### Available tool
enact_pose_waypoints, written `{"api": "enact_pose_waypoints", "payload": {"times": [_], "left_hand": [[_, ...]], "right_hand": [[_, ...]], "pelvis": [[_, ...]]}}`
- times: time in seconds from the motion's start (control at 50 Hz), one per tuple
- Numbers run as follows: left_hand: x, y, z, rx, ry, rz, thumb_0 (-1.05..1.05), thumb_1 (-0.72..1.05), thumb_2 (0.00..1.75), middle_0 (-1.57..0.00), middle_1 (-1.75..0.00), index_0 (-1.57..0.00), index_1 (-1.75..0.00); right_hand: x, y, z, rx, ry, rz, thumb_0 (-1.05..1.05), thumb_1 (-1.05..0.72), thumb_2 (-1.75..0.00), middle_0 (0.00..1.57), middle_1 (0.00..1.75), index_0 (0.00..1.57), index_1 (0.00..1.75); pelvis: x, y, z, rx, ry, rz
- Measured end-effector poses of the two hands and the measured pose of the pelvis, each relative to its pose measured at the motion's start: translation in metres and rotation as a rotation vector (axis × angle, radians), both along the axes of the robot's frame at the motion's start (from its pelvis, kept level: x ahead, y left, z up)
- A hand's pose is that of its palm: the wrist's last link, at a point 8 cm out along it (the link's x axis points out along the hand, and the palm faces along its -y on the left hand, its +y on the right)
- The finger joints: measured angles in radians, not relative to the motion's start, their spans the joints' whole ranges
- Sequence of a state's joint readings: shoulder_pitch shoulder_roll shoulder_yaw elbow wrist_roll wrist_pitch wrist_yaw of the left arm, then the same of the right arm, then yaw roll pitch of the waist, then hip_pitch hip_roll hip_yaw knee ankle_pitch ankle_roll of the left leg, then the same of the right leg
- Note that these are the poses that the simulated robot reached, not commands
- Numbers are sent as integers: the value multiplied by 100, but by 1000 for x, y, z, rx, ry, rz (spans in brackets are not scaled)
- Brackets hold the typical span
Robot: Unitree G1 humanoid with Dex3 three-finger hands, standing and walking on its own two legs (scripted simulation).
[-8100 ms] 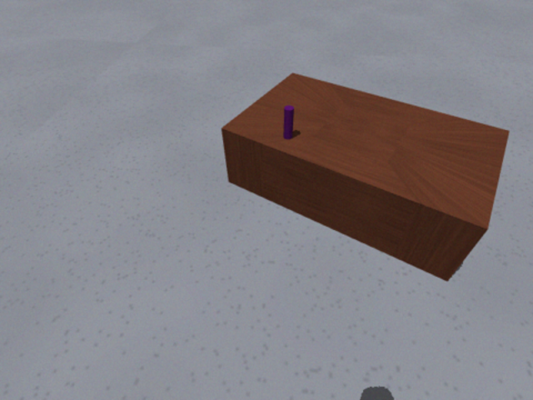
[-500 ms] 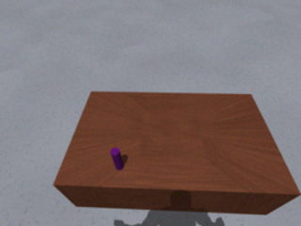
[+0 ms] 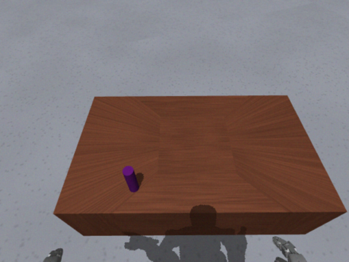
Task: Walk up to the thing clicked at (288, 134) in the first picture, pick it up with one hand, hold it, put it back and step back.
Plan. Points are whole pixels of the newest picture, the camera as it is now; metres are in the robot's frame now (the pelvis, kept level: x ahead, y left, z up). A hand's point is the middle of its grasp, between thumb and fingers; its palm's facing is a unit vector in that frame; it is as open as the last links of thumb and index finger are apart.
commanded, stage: go down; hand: left
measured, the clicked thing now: (131, 179) +0.49 +0.18 -0.32
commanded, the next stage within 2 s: none
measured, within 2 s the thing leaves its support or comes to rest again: neither
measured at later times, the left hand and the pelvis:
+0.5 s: hand out of the picture +0.16 +0.26 -0.13, palm faces +0.07 -0.94 -0.33, open 17.5 cm; pelvis +0.01 +0.00 -0.03, yaw +1 degrees
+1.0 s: hand out of the picture +0.13 +0.26 -0.12, palm faces +0.10 -0.93 -0.34, open 17.5 cm; pelvis -0.01 +0.00 -0.05, yaw +1 degrees
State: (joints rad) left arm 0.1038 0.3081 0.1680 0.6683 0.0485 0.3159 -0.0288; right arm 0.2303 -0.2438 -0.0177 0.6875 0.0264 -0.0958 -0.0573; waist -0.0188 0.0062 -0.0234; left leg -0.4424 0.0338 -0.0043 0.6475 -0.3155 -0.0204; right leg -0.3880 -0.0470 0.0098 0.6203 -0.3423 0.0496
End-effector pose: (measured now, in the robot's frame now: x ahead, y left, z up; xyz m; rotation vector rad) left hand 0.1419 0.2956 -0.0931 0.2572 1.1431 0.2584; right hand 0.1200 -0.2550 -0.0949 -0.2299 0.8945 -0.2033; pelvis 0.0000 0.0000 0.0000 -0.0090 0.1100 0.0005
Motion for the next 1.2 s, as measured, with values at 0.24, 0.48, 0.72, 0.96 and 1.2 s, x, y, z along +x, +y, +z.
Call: {"api": "enact_pose_waypoints", "payload": {"times": [0.24, 0.48, 0.72, 0.96, 1.2], "left_hand": [[12, 8, 5, 2, -41, -21, 0, -50, 9, -6, -9, -6, -8], [3, 7, 3, 1, -48, -19, 0, -58, 8, -7, -10, -7, -9], [-12, 9, 6, 22, -73, -9, -1, -59, 9, -7, -10, -6, -10], [-25, 12, 8, 23, -94, 2, -1, -59, 11, -6, -10, -6, -10], [-30, 17, 9, 18, -111, -4, -1, -59, 11, -6, -9, -6, -9]], "right_hand": [[40, 4, 4, -47, -123, 23, 1, -87, -89, 20, 30, 20, 30], [40, 13, -7, -44, -165, 34, 1, -86, -88, 20, 30, 20, 30], [29, 13, -15, -57, -206, 18, 2, -86, -88, 20, 30, 20, 30], [21, 8, -17, -79, -251, 7, 2, -86, -88, 20, 30, 20, 30], [16, 10, -15, -95, -271, -3, 2, -86, -88, 20, 30, 20, 30]], "pelvis": [[14, 4, -14, -16, 31, 12], [10, 5, -30, -27, 69, 20], [-1, 2, -43, -36, 85, 25], [-10, -1, -50, -41, 90, 31], [-14, 1, -51, -47, 87, 32]]}}
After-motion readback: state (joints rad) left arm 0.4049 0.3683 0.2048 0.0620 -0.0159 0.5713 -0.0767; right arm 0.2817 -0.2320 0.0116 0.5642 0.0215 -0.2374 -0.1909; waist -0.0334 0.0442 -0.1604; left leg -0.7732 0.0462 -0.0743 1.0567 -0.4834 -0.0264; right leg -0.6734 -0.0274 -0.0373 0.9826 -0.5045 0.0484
